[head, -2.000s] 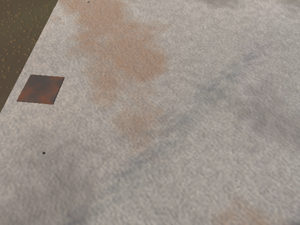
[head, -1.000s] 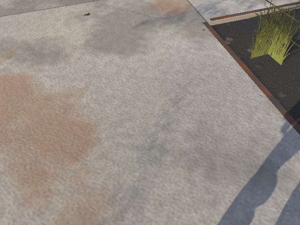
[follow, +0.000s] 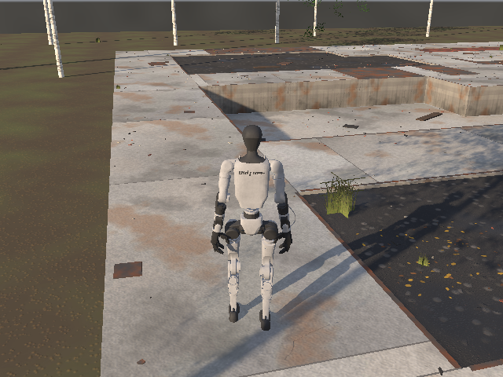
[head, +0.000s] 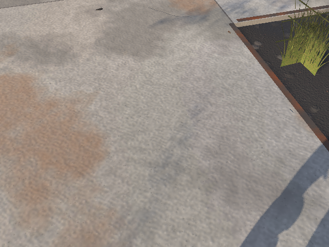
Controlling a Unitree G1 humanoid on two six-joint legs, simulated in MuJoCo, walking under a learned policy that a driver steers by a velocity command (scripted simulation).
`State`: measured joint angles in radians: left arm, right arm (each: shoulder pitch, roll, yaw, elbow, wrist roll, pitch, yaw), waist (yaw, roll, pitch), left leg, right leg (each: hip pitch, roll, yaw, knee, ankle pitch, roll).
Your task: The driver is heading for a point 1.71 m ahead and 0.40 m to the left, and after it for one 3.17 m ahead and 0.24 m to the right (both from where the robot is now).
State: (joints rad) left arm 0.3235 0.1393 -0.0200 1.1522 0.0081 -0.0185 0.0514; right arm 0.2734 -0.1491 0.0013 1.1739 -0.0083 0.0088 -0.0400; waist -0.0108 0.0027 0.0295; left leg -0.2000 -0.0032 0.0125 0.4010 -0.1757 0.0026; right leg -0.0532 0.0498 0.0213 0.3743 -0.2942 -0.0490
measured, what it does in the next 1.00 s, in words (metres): walks ahead: left foot, then right foot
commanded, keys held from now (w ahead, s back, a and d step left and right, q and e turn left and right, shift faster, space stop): no key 0.02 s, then w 0.98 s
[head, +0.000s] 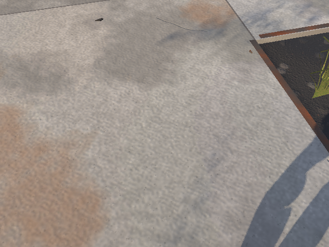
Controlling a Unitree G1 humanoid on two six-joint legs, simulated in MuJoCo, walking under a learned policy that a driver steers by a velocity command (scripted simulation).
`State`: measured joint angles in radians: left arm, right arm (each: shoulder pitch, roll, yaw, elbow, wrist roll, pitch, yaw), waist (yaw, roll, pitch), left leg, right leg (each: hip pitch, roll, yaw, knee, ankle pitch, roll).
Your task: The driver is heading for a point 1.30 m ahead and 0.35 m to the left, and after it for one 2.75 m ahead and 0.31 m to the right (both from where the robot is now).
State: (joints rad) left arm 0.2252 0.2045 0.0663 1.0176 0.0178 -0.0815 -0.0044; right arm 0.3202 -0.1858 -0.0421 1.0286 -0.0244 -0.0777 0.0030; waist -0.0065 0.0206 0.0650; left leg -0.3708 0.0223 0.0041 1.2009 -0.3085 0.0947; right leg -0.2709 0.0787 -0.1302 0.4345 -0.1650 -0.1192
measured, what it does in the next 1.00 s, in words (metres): walks ahead: left foot, then right foot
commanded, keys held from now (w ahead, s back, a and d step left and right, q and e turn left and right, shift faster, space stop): w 0.82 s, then w+q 0.18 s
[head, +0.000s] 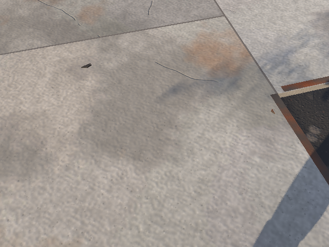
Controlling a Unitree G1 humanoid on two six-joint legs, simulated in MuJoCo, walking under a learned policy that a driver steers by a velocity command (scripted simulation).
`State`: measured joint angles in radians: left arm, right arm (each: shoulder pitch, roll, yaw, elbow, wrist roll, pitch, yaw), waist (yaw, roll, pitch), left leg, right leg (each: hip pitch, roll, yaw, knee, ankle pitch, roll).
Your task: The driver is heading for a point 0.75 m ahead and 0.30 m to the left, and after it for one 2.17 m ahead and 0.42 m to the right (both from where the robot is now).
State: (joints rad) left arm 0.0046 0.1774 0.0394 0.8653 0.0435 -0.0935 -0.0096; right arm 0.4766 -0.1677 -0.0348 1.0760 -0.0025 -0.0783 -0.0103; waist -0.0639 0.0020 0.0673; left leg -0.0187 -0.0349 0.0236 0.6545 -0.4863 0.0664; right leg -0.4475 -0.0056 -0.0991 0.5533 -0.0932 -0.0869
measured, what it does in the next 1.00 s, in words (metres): walks ahead, turning left: left foot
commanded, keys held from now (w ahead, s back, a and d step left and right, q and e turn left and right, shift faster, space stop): w+q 1.00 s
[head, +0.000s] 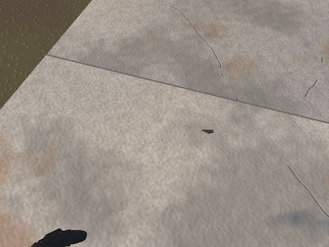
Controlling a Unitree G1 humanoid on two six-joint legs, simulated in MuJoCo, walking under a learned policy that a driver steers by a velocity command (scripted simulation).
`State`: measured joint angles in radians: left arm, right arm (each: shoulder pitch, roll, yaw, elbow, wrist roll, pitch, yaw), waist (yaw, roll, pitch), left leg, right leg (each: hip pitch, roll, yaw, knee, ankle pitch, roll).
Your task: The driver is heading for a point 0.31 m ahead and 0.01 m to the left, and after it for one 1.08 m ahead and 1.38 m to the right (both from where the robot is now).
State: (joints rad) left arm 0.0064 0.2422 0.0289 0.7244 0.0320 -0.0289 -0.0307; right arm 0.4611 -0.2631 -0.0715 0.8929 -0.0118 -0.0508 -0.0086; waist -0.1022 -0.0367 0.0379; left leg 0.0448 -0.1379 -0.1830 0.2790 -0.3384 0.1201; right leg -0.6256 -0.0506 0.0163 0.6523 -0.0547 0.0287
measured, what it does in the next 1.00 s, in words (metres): walks ahead, turning right: right foot, then left foot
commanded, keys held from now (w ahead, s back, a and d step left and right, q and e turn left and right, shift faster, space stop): w+q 0.10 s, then w+e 0.02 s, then e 0.58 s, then w+e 0.30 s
